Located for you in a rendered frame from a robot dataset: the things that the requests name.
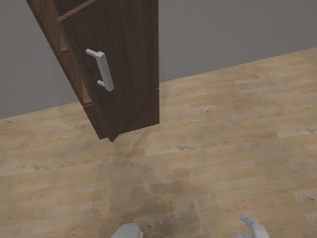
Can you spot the robot left thigh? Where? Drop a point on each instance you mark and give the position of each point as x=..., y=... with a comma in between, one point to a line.
x=128, y=230

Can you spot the handle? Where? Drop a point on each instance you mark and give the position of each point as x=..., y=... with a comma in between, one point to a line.
x=104, y=69

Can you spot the cupboard door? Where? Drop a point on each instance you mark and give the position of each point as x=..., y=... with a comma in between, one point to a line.
x=125, y=31

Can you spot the robot right hand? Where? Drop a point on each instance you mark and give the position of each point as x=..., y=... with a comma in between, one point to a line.
x=257, y=230

